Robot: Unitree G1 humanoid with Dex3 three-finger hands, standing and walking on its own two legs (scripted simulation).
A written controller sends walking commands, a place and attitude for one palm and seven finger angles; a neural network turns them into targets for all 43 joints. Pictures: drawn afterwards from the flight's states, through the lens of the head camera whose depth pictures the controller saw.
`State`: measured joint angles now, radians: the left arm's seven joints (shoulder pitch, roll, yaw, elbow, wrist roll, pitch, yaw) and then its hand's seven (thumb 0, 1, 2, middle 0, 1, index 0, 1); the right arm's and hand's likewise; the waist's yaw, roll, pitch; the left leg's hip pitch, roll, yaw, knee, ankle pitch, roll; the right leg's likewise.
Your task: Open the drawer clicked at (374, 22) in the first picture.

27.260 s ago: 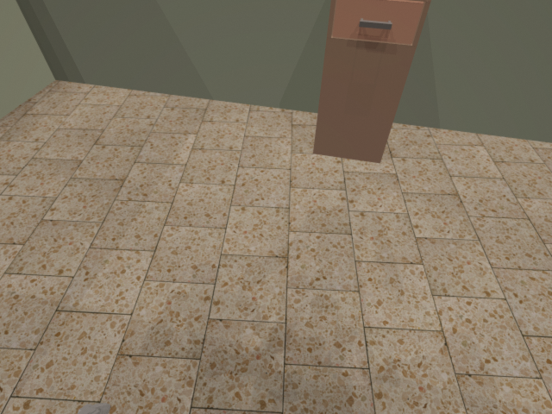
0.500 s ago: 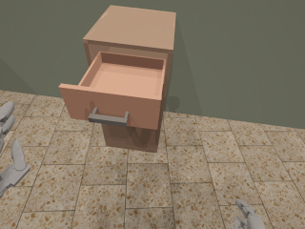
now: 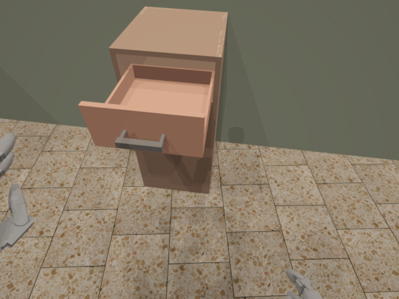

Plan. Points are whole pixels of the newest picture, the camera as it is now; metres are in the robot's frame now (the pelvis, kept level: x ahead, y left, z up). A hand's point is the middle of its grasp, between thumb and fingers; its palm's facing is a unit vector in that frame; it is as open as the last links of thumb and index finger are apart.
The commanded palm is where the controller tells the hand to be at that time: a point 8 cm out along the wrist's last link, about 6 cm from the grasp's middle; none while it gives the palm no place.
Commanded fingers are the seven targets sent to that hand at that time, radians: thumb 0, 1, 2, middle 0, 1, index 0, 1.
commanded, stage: stop stepping back and stand still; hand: left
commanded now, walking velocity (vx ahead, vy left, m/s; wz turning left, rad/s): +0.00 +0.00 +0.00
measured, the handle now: (141, 140) +0.52 +0.19 -0.01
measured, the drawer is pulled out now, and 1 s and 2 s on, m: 0.30 0.30 0.30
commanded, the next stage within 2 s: let the arm hang, fingers relaxed in 0.52 s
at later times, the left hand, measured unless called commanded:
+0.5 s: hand (43, 203) +0.21 +0.24 +0.17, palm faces +0.33 -0.83 -0.45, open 7.4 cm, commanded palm +0.15 +0.28 +0.19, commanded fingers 0.00 0.90 0.90 -0.20 -0.30 -0.20 -0.30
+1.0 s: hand out of the picture +0.03 +0.19 -0.17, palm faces +0.06 -0.98 -0.17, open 6.9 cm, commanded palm none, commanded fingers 0.00 0.90 0.90 -0.20 -0.30 -0.20 -0.30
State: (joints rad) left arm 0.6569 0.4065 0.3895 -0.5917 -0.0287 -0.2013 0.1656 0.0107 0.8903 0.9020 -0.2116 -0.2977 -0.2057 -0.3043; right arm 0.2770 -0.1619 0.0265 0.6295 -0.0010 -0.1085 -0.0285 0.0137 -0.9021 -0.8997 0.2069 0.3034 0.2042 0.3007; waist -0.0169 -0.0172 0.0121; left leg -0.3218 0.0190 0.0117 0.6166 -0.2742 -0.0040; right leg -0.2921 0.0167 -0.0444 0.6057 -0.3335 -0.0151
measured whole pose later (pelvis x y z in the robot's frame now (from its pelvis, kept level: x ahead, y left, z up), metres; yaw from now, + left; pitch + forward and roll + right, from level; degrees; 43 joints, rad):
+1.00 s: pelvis +0.01 +0.01 +0.01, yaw +1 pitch -2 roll -1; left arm 0.29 0.19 0.04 0.97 0.01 0.04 0.02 -0.02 1.00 0.90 -0.21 -0.30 -0.20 -0.30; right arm 0.29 -0.16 0.01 1.01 -0.02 0.03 -0.03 0.01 -0.91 -0.90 0.20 0.30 0.20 0.30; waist 0.01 -0.04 0.10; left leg -0.24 0.01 0.01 0.50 -0.21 0.02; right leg -0.18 0.03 -0.06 0.45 -0.23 -0.03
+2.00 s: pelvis +0.01 +0.01 +0.02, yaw -1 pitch -2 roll +0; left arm 0.32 0.11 0.02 1.14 0.00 0.00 0.04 0.00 0.91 0.90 -0.20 -0.30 -0.19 -0.30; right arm 0.34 -0.09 -0.01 1.13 -0.01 0.01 -0.04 0.00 -0.91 -0.90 0.20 0.30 0.20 0.30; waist -0.01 0.01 0.08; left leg -0.20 0.01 0.04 0.43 -0.19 0.01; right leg -0.17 0.03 -0.03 0.43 -0.22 -0.03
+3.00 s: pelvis +0.05 -0.01 +0.02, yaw -1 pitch -2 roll +0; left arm 0.29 0.10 0.02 1.15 0.00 -0.01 0.04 0.00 0.91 0.90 -0.20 -0.30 -0.19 -0.30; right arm 0.30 -0.10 0.00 1.15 -0.01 0.01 -0.05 0.00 -0.91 -0.90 0.20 0.30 0.20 0.30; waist -0.01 0.02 0.09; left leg -0.14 0.03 0.02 0.40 -0.22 -0.02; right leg -0.11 0.06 -0.04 0.40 -0.25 -0.07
